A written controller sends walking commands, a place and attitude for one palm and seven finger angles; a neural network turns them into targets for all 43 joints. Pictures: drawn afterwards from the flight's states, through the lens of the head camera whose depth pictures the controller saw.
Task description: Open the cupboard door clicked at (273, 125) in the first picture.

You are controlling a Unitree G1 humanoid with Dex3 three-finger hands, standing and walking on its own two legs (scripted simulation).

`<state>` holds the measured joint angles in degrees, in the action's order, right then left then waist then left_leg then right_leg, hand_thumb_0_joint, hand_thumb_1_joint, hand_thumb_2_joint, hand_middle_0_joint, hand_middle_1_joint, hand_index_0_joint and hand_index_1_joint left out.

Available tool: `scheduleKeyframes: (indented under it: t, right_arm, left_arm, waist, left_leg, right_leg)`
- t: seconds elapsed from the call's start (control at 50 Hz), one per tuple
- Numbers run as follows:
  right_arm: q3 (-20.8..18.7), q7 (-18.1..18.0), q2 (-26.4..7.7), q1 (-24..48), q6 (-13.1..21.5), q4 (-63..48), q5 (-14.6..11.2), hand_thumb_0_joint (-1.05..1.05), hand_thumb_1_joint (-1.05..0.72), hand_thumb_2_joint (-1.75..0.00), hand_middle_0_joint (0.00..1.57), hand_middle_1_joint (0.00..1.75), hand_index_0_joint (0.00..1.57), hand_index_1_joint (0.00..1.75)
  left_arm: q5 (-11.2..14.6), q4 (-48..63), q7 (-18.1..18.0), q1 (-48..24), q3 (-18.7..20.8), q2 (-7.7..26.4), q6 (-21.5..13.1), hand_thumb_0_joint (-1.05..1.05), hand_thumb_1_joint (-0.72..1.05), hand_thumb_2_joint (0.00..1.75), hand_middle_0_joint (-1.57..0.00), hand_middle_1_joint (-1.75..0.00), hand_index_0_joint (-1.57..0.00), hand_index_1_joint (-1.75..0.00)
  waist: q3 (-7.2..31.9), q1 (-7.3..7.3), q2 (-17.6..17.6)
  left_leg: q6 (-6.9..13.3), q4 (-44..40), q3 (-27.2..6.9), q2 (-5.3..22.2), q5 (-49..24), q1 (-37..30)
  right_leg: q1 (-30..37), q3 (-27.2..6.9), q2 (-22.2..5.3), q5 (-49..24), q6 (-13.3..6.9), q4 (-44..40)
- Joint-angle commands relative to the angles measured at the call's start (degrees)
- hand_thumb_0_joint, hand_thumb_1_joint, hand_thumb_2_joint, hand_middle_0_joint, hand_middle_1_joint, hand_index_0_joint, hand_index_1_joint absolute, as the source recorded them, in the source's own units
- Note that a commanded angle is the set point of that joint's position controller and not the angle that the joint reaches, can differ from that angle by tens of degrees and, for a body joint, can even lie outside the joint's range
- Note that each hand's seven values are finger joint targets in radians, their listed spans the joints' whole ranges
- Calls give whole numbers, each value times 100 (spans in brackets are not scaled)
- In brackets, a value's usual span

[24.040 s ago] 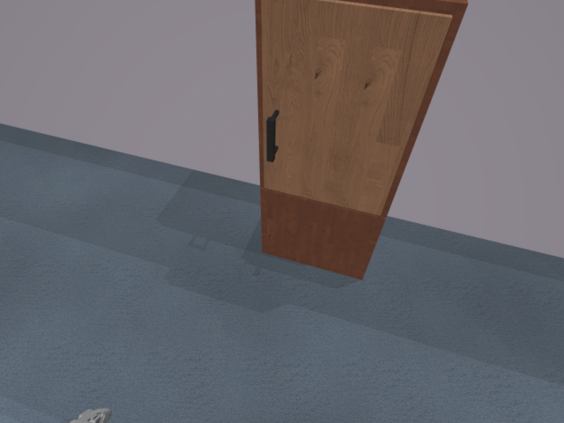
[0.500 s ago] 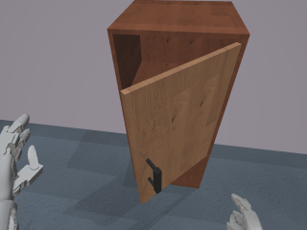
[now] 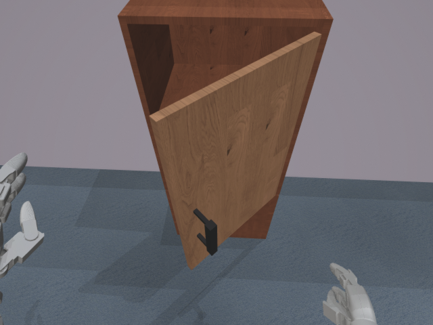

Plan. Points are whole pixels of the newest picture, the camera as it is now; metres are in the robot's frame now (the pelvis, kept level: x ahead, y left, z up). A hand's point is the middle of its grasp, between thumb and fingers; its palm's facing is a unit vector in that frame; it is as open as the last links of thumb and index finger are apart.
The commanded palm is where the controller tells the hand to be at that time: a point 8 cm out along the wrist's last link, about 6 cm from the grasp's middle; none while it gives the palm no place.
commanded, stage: step back with the hand held close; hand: left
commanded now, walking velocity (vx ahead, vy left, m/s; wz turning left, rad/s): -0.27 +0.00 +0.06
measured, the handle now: (205, 232) +0.34 +0.06 -0.11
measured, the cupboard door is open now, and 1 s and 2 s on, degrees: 46 46 46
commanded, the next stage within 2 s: stop stepping back and stand still in 0.88 s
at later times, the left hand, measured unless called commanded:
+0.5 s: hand out of the picture +0.09 +0.29 +0.16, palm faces +0.51 -0.71 -0.49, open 7.4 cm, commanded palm +0.03 +0.32 +0.17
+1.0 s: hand out of the picture +0.03 +0.25 +0.16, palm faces +0.34 -0.83 -0.44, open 7.4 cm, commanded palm -0.04 +0.30 +0.17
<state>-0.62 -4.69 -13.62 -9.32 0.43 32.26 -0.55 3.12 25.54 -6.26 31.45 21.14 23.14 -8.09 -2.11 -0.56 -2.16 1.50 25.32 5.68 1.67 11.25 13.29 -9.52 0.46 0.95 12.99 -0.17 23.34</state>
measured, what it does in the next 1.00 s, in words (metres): walks backwards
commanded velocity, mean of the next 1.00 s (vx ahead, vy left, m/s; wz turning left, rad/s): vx -0.32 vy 0.00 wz -0.01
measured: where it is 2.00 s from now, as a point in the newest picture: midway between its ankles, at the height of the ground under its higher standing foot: outside the picture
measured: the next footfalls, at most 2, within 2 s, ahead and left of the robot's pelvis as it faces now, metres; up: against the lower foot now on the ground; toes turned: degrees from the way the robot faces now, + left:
right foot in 1.02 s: -0.30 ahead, -0.11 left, +0.00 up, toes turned -1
left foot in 1.18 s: -0.09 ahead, +0.09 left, +0.00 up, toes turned -3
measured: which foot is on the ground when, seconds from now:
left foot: down 0.00-1.00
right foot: down 0.00-0.66, up 0.68-1.00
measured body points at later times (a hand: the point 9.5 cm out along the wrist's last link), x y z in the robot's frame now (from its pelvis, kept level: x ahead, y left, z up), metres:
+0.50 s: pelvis -0.08 +0.01 -0.02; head -0.07 +0.02 +0.43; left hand +0.06 +0.33 +0.18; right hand +0.11 -0.21 -0.10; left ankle +0.02 +0.10 -0.74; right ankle -0.03 -0.11 -0.74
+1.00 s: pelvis -0.19 +0.00 -0.01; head -0.15 +0.04 +0.43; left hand +0.00 +0.30 +0.18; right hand +0.01 -0.21 -0.08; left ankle -0.02 +0.10 -0.74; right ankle -0.34 -0.11 -0.73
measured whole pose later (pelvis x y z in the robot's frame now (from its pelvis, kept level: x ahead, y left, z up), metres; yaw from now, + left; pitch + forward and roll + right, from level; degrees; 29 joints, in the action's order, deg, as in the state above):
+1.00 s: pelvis -0.19 +0.00 -0.01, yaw -2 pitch +5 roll -3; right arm 0.5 -1.9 -8.4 -6.2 7.9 35.4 2.4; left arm 4.5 34.0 -7.6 29.6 25.2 27.0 -13.2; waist -0.8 -1.4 1.9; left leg 2.0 17.8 5.2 4.4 -6.6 29.3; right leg -4.5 1.0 3.3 22.9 -0.9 25.2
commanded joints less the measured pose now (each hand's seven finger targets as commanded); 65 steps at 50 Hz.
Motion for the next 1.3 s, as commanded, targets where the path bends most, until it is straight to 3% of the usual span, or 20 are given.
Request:
scheduleKeyframes:
  t: [0.0,0.26,0.34,0.4,0.44,0.5,0.54,0.58,0.62,0.64,0.68,0.72,0.86,0.96,1.0,1.04,1.12,1.18,1.24,1.28]
  right_arm:
    - [-220,-60,-608,534,194,-1017,-20,0,-90,-90,20,30,20,30]
    - [-224,-74,-726,382,502,-1025,14,0,-90,-90,20,30,20,30]
    - [-261,-80,-774,394,677,-995,44,0,-90,-90,20,30,20,30]
    - [-268,-43,-709,370,761,-948,60,0,-90,-90,20,30,20,30]
    - [-284,-10,-662,244,806,-877,59,0,-90,-90,20,30,20,30]
    - [-326,79,-569,108,767,-618,69,0,-90,-90,20,30,20,30]
    - [-317,101,-499,120,717,-465,103,0,-90,-90,20,30,20,30]
    - [-233,49,-456,200,675,-464,85,0,-90,-90,20,30,20,30]
    - [-255,-33,-674,397,686,-582,62,0,-90,-90,20,30,20,30]
    - [-297,-65,-696,510,718,-599,58,0,-90,-90,20,30,20,30]
    - [-350,-39,-647,460,831,-682,147,0,-90,-90,20,30,20,30]
    - [-378,72,-545,427,934,-551,175,0,-90,-90,20,30,20,30]
    - [-278,147,-531,255,1085,-218,249,0,-90,-90,20,30,20,30]
    - [-265,226,-481,362,821,-337,240,0,-90,-90,20,30,20,30]
    - [-206,203,-471,476,734,-526,160,0,-90,-90,20,30,20,30]
    - [-214,199,-479,465,707,-590,49,0,-90,-90,20,30,20,30]
    - [-58,53,-421,361,642,-451,40,0,-90,-90,20,30,20,30]
    - [-154,-53,-657,197,823,-291,-2,0,-90,-90,20,30,20,30]
    - [-143,-68,-685,248,871,-294,46,0,-90,-90,20,30,20,30]
    - [-112,-62,-629,273,955,-375,56,0,-90,-90,20,30,20,30]
  left_arm:
    - [57,1263,-248,113,998,1117,-382,0,90,90,-20,-30,-20,-30]
    - [-102,1525,-353,-134,1020,1029,-673,0,90,90,-20,-30,-20,-30]
    - [-216,1529,-348,-253,1154,1026,-775,0,90,90,-20,-30,-20,-30]
    - [-195,1463,-301,-184,1197,984,-791,0,90,90,-20,-30,-20,-30]
    - [-105,1595,-292,-133,1175,1032,-828,0,90,90,-20,-30,-20,-30]
    - [-70,1620,-345,-384,827,938,-796,0,90,90,-20,-30,-20,-30]
    - [-125,1642,-438,-738,785,1049,-798,0,90,90,-20,-30,-20,-30]
    - [-112,1539,-455,-812,855,1152,-760,0,90,90,-20,-30,-20,-30]
    - [-109,1655,-430,-787,994,1201,-824,0,90,90,-20,-30,-20,-30]
    - [-171,1562,-416,-691,1202,1331,-892,0,90,90,-20,-30,-20,-30]
    - [-162,1650,-322,-534,1353,1208,-912,0,90,90,-20,-30,-20,-30]
    - [-99,1754,-319,-425,1236,1064,-895,0,90,90,-20,-30,-20,-30]
    - [108,2011,-348,-238,835,979,-805,0,90,90,-20,-30,-20,-30]
    - [236,2077,-172,-156,1266,1454,-989,0,90,90,-20,-30,-20,-30]
    - [261,2015,-199,134,1600,1756,-1010,0,90,90,-20,-30,-20,-30]
    - [292,1844,-264,543,1677,1739,-844,0,90,90,-20,-30,-20,-30]
    - [175,1312,-328,182,1225,1284,-566,0,90,90,-20,-30,-20,-30]
    - [23,541,-332,-747,848,1172,-574,0,90,90,-20,-30,-20,-30]
    - [-46,953,-298,-932,757,1210,-695,0,90,90,-20,-30,-20,-30]
    - [-57,1186,-289,-769,720,1123,-745,0,90,90,-20,-30,-20,-30]
  waist:
    - [1124,-29,-75]
    - [413,47,-451]
    - [491,-8,-997]
    - [419,5,-767]
    - [504,54,-175]
    - [515,153,941]
    - [574,228,1078]
    - [385,227,813]
    - [367,102,-479]
    - [589,66,-1151]
    - [816,32,-1359]
    - [774,33,-574]
    - [1427,56,-1170]
    - [1879,-39,-1033]
    - [1627,41,-231]
    - [1537,-32,1231]
    - [499,232,350]
    - [-182,266,721]
    - [202,206,-369]
    - [66,151,-649]
  left_leg:
    - [35,-142,-439,333,-1681,-418]
    - [281,-945,-1074,610,2085,1782]
    - [495,-1479,-1605,1012,3176,2778]
    - [530,-1269,-1569,1051,3183,2929]
    - [263,-452,-1092,534,2308,1929]
    - [-161,1752,-512,-176,1093,161]
    - [-186,2202,-531,-270,803,-131]
    - [-120,753,-667,-130,712,-46]
    - [191,-554,-1443,593,444,805]
    - [428,-1290,-1952,1180,1626,1811]
    - [882,-2175,-2768,1886,3207,2888]
    - [929,-1578,-2338,1751,1881,1845]
    - [363,-1620,-1570,1306,-29,-593]
    - [-72,-552,-739,921,-2175,-1373]
    - [-256,245,-139,290,-238,-1220]
    - [-262,1554,-292,-194,-50,-766]
    - [-138,1238,-514,-27,-35,367]
    - [13,614,-649,22,-287,-61]
    - [158,155,-1092,218,-592,-489]
    - [208,-565,-1625,443,596,-26]
  right_leg:
    - [116,-319,-314,-2280,65,60]
    - [386,-369,-45,206,99,437]
    - [1127,-137,294,116,161,1486]
    - [1065,-269,334,223,98,1590]
    - [76,-803,47,296,-102,621]
    - [-2110,-2218,-1148,1180,-653,-976]
    - [-2312,-2095,-1413,269,-764,-965]
    - [-1952,-1416,-935,-60,-378,-426]
    - [-1091,-638,63,-44,102,531]
    - [-3,-331,353,128,188,1539]
    - [775,-313,596,856,205,3664]
    - [-266,-441,439,1262,128,3883]
    - [-675,85,400,1928,12,1314]
    - [-278,54,156,319,-155,-810]
    - [-900,-312,-482,17,-286,-1066]
    - [-1282,-846,-1092,-729,-288,-962]
    - [-856,-818,-1114,-1198,-373,-525]
    - [-1066,-643,-808,-682,-92,-642]
    - [-959,-180,-391,-138,68,-173]
    - [-728,-29,-91,802,63,-105]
